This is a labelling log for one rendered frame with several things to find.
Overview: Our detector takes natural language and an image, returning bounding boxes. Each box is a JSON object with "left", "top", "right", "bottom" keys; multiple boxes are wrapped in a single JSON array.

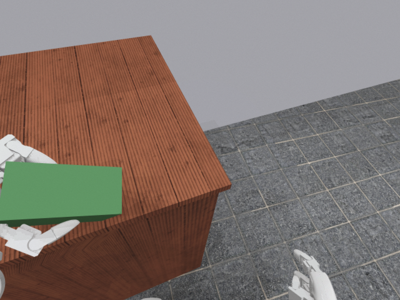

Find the table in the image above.
[{"left": 0, "top": 35, "right": 232, "bottom": 300}]

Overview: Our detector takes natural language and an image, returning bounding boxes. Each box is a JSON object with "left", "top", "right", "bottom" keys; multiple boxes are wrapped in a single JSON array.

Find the sponge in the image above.
[{"left": 0, "top": 161, "right": 122, "bottom": 228}]

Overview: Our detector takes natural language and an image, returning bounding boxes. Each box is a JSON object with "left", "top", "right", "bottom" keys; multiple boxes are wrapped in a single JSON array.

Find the left robot hand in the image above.
[{"left": 0, "top": 134, "right": 80, "bottom": 257}]

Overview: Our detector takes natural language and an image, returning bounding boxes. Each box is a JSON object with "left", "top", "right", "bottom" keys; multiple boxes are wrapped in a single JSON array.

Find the right robot hand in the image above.
[{"left": 288, "top": 249, "right": 337, "bottom": 300}]

